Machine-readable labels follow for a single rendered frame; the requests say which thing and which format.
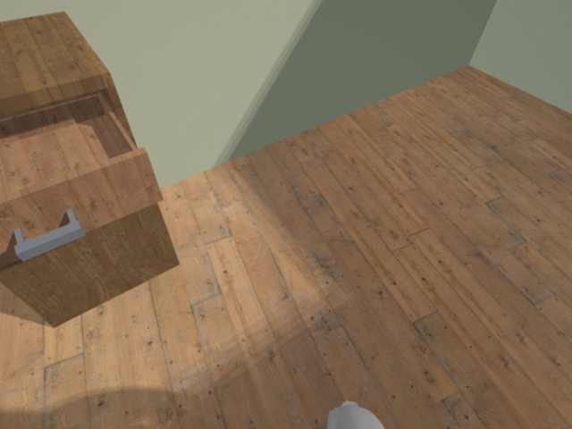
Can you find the cabinet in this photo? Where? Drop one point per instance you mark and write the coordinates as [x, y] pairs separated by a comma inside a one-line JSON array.
[[45, 61]]

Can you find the drawer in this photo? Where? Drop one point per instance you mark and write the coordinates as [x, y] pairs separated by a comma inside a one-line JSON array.
[[75, 155]]

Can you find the handle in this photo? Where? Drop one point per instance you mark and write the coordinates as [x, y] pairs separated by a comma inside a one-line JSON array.
[[31, 248]]

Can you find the right robot thigh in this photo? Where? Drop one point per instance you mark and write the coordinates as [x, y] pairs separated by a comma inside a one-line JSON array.
[[352, 417]]

